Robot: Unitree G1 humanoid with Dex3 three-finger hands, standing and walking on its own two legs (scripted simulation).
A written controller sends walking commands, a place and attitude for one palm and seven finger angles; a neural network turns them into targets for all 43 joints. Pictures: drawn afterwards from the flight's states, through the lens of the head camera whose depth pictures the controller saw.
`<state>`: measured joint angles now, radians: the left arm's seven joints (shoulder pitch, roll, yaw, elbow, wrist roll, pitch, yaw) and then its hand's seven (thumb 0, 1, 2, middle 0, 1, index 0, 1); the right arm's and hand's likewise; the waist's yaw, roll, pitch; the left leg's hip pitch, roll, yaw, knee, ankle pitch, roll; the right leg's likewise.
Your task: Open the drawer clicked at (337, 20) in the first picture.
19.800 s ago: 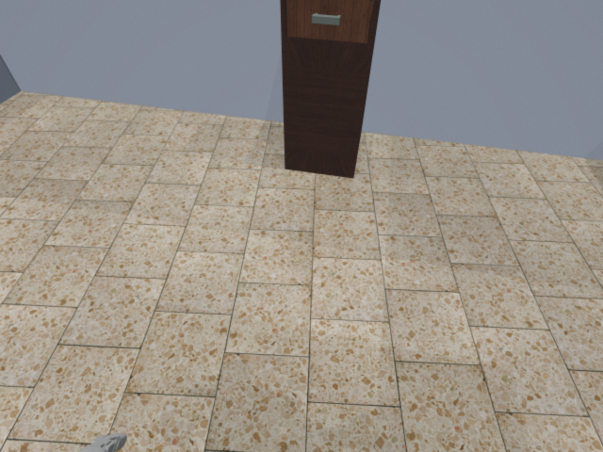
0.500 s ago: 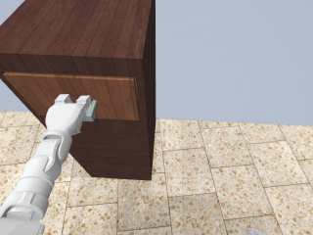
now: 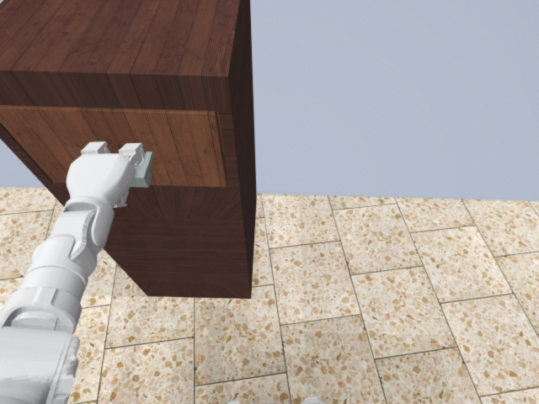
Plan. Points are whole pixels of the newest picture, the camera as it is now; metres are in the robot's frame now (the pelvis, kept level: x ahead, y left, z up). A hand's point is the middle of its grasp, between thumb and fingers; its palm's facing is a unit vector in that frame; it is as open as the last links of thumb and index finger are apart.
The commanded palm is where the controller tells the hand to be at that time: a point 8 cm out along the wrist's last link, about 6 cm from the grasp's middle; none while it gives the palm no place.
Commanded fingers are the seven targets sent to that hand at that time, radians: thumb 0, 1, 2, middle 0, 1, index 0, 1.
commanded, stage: pull the drawer open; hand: left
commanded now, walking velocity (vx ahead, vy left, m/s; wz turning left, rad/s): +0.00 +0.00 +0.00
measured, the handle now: (118, 165) +0.48 +0.25 +0.05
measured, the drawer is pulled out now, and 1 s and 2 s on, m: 0.00 0.14 0.25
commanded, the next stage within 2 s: none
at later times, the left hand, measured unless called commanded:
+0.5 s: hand (108, 228) +0.37 +0.25 +0.03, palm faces -0.01 -0.09 -1.00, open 5.7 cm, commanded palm +0.33 +0.26 +0.09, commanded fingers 0.00 0.90 0.90 -0.40 -1.35 -0.40 -1.35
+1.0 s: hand (89, 280) +0.29 +0.25 +0.03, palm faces +0.01 -0.07 -1.00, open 5.7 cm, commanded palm +0.28 +0.26 +0.09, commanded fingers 0.00 0.90 0.90 -0.40 -1.35 -0.40 -1.35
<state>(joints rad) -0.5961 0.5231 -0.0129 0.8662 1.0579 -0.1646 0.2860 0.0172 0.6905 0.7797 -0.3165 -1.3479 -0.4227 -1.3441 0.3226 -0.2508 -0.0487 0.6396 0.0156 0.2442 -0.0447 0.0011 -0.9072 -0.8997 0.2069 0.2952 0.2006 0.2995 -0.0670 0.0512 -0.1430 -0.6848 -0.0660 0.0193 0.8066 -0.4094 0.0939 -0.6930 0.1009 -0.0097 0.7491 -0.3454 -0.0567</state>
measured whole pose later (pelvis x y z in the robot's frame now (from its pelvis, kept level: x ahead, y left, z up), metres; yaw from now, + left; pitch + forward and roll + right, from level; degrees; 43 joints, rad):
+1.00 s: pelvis +0.03 +0.01 +0.01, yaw +1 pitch +12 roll -2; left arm 0.15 0.46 -0.04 0.06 1.02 -0.11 0.32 0.02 0.68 0.80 -0.33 -1.34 -0.43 -1.34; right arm 0.11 -0.24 -0.03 0.59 -0.01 0.17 -0.02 0.00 -0.91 -0.90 0.21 0.30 0.20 0.30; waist 0.08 0.07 -0.11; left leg -0.53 -0.09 0.00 0.77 -0.45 0.10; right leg -0.54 0.09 -0.01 0.73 -0.41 -0.05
